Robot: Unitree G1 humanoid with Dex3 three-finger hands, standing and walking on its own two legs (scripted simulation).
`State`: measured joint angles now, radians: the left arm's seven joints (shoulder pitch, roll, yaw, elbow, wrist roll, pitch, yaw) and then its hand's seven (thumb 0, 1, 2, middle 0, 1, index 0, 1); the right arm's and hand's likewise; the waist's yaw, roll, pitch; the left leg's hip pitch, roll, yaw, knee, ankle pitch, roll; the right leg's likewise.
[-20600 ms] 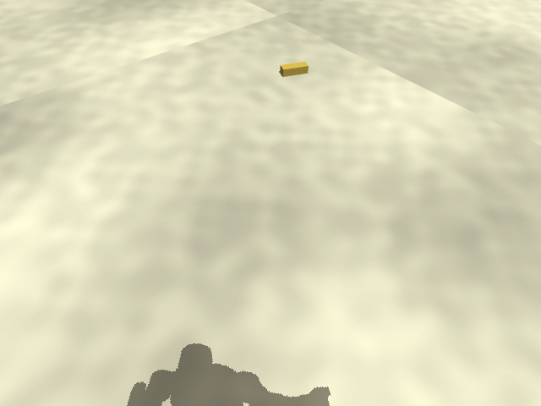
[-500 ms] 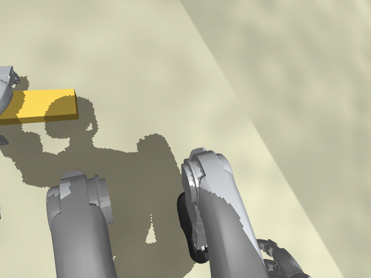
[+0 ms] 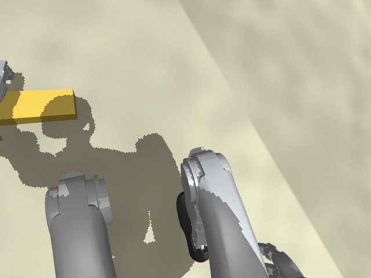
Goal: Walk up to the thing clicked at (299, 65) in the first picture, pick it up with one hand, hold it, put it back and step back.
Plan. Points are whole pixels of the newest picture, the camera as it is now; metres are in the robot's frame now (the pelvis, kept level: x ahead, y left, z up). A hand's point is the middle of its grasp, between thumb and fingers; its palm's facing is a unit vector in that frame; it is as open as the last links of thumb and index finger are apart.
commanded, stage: rise first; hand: left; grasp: from above
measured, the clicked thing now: (34, 107) +0.50 +0.27 -0.29
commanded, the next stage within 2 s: approach in 0.28 s
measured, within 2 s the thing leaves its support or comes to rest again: neither
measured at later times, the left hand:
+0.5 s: hand out of the picture +0.46 +0.31 -0.17, palm faces -0.46 -0.05 -0.89, open 13.9 cm
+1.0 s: hand (23, 98) +0.48 +0.26 -0.17, palm faces -0.49 -0.05 -0.87, open 13.3 cm
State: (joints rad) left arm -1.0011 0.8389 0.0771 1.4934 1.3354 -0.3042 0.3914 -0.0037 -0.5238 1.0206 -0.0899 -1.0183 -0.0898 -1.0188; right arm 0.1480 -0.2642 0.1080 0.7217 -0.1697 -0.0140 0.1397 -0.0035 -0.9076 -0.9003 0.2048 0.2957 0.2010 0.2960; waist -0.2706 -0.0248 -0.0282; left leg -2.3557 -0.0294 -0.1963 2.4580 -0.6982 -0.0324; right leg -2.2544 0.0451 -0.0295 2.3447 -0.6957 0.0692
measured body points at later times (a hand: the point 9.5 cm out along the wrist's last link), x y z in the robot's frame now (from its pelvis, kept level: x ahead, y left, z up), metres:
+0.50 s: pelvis +0.00 +0.00 +0.00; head +0.24 +0.09 +0.37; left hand +0.48 +0.31 -0.12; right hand +0.05 -0.27 -0.09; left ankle +0.07 +0.13 -0.29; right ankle +0.10 -0.14 -0.28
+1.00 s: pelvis -0.01 +0.00 +0.01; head +0.24 +0.07 +0.37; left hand +0.50 +0.26 -0.12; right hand +0.02 -0.26 -0.09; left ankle +0.07 +0.13 -0.29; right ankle +0.10 -0.14 -0.29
